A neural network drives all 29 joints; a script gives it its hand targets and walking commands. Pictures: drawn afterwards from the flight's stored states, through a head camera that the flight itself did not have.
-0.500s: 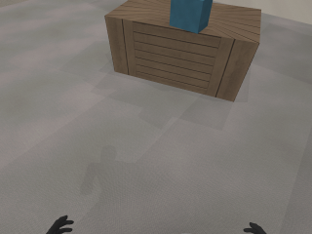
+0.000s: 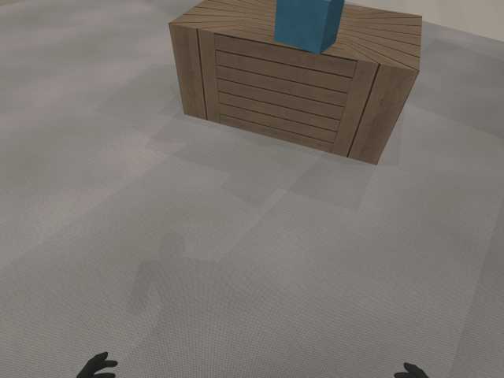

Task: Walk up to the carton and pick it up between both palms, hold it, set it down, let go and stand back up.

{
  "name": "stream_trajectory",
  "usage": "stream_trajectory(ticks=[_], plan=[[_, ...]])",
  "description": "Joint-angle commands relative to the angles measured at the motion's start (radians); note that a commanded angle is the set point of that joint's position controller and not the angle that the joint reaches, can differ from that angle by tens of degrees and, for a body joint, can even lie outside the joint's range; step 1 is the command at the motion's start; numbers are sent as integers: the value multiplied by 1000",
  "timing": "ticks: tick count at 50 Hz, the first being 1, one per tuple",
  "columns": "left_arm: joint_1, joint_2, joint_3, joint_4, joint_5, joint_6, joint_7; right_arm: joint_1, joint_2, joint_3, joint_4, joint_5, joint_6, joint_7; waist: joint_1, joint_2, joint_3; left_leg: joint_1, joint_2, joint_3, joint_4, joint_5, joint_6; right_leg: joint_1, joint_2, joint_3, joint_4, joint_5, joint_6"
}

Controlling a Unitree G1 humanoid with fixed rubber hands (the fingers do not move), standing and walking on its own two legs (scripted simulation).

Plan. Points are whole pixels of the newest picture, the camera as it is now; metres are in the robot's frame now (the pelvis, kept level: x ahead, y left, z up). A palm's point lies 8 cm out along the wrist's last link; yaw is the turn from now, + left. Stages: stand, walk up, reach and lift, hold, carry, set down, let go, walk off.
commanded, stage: stand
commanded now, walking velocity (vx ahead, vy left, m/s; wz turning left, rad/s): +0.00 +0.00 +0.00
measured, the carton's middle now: (308, 17) +1.63 -0.29 -0.06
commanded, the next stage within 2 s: none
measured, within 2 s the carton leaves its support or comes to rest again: neither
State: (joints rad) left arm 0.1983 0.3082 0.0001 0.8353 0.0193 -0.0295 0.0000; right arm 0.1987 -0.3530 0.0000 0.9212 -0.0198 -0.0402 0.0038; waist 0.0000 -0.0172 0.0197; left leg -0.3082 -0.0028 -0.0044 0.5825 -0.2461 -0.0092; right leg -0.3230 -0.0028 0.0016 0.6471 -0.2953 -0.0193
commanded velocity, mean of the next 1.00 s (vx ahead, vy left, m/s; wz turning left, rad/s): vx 0.00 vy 0.00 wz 0.00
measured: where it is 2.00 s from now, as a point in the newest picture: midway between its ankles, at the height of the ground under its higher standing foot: outside the picture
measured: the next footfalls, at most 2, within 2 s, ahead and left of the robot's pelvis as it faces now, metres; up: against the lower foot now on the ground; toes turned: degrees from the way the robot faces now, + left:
none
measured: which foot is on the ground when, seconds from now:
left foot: down 0.00-1.00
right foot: down 0.00-1.00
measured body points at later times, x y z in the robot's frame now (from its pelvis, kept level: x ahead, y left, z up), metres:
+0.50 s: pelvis +0.00 +0.00 +0.00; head +0.00 +0.00 +0.45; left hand +0.11 +0.28 -0.11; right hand +0.09 -0.30 -0.12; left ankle +0.04 +0.14 -0.73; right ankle +0.03 -0.10 -0.73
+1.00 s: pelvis +0.01 +0.00 +0.01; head +0.01 +0.00 +0.46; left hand +0.11 +0.28 -0.11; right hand +0.10 -0.30 -0.11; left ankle +0.04 +0.14 -0.73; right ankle +0.03 -0.10 -0.73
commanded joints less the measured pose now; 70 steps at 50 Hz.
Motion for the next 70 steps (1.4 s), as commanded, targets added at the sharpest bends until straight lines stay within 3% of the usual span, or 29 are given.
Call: stream_trajectory(ticks=[1,2,3,4,8,14,15,19,25,26,28,29,30,32,35,39,41,42,44,45,46,51,53,55,59,62,64,65,70], plan=[[-79,241,65,-3,-5,-31,7,-62,-167,-43,-29,17,-16,0,-8,-115,-47,73,93,-107,-127,19,65,67,-121,168,-275,59,-29],[-100,237,61,-8,-3,-25,9,-62,-162,-41,-28,8,-12,2,-16,-125,-46,91,98,-120,-131,7,62,32,-123,164,-301,-1,-27],[-86,235,56,-12,-8,-28,10,-79,-191,-54,-25,11,-6,1,2,-75,-30,88,91,-100,-127,-4,68,24,-120,174,-302,-23,-31],[-91,232,58,11,-4,-23,11,-90,-196,-60,-33,7,-8,-2,-19,-31,-35,96,81,-104,-130,-11,70,25,-119,180,-304,-17,-31],[-88,234,56,0,-4,-28,2,-68,-197,-54,-23,5,-3,0,-4,-96,-5,70,96,-125,-161,-26,71,6,-120,166,-326,-75,-30],[-66,245,57,21,-3,-29,5,-81,-194,-51,-4,12,-3,4,-4,-49,-13,80,86,-107,-134,-33,65,11,-124,184,-345,-109,-24],[-100,258,68,4,-3,-29,4,-36,-196,-51,-8,12,-5,3,-18,-115,-48,102,78,-100,-140,12,58,32,-125,190,-333,-103,-25],[-102,252,61,9,2,-21,8,-79,-205,-54,-4,7,-6,-3,-6,-41,-16,102,94,-111,-153,27,68,30,-113,171,-321,-7,-26],[-116,251,69,-10,3,-27,5,-88,-165,-51,-29,15,-5,7,-8,-99,-6,76,84,-105,-151,-9,66,6,-120,185,-357,-134,-23],[-100,231,59,4,-2,-28,4,-90,-221,-60,-15,9,-10,5,14,-76,-8,52,80,-106,-163,-7,65,57,-118,173,-325,-102,-22],[-94,257,68,11,3,-27,4,-58,-185,-50,-13,14,-7,6,-6,-108,-100,125,88,-98,-155,30,63,79,-125,165,-317,-63,-19],[-74,262,65,16,-6,-28,3,-49,-179,-41,-4,15,-5,5,13,-88,-50,111,83,-101,-152,30,64,64,-121,186,-335,-89,-23],[-76,255,64,34,0,-20,4,-46,-188,-48,1,15,-11,3,-15,-58,-15,104,92,-103,-144,48,57,40,-128,180,-328,-2,-29],[-86,247,55,14,-6,-29,7,-68,-169,-38,-4,13,-15,-1,-6,-24,-46,102,101,-114,-160,46,69,69,-122,176,-305,23,-24],[-88,227,60,17,-8,-22,7,-104,-181,-39,-22,11,-10,2,5,-93,-79,121,101,-108,-158,103,54,78,-121,150,-288,86,-24],[-69,257,62,36,1,-22,5,-83,-187,-49,-3,18,-11,-1,-2,-13,-84,129,104,-106,-157,102,51,92,-115,148,-286,74,-19],[-93,227,58,27,-3,-28,5,-96,-190,-49,-6,11,-8,-9,10,-86,-78,121,110,-119,-162,134,58,113,-117,138,-280,123,-25],[-70,216,57,29,-11,-23,6,-69,-204,-48,8,13,-9,-10,13,-36,-111,122,103,-112,-159,99,60,137,-119,153,-290,125,-32],[-89,240,59,30,-6,-29,9,-87,-183,-44,-2,12,-17,-5,-3,-38,-39,129,111,-122,-173,119,64,67,-129,170,-303,147,-30],[-55,232,55,49,-12,-26,8,-73,-204,-50,1,7,-10,-6,11,-18,-43,113,113,-125,-176,91,64,98,-122,157,-303,117,-32],[-85,221,51,29,-5,-24,5,-87,-185,-49,-10,16,-8,-2,-3,-84,-56,114,104,-126,-170,78,59,86,-114,143,-301,102,-28],[-111,266,64,35,-1,-21,6,-100,-149,-34,-6,7,-6,0,-15,-48,-35,106,100,-100,-176,11,52,60,-120,167,-353,-59,-14],[-83,247,63,40,-5,-26,6,-86,-210,-49,8,10,-2,-3,1,-49,-9,92,96,-125,-190,31,60,69,-118,164,-338,-15,-16],[-97,246,62,36,7,-21,7,-65,-191,-48,18,10,9,-3,-12,-126,-31,113,95,-107,-182,38,55,45,-123,155,-334,-60,-27],[-108,257,64,47,-2,-24,10,-68,-206,-51,8,14,-3,2,-27,-39,-37,120,90,-116,-180,3,58,54,-130,180,-363,-93,-27],[-108,235,59,35,-1,-15,4,-43,-202,-52,21,9,-8,8,-23,-115,-12,127,77,-111,-182,12,50,16,-117,167,-379,-156,-25],[-76,247,60,58,-4,-20,7,-78,-209,-52,11,11,-3,8,-12,-33,-17,115,95,-132,-209,-1,58,45,-104,152,-349,-80,-13],[-84,254,66,50,-8,-19,11,-66,-190,-48,9,2,1,9,-3,-84,14,89,97,-120,-195,-3,60,41,-118,166,-369,-99,-13],[-84,266,70,52,4,-17,6,-60,-179,-48,9,13,-3,2,-19,-63,-24,104,96,-115,-191,-13,55,63,-121,167,-375,-114,-18]])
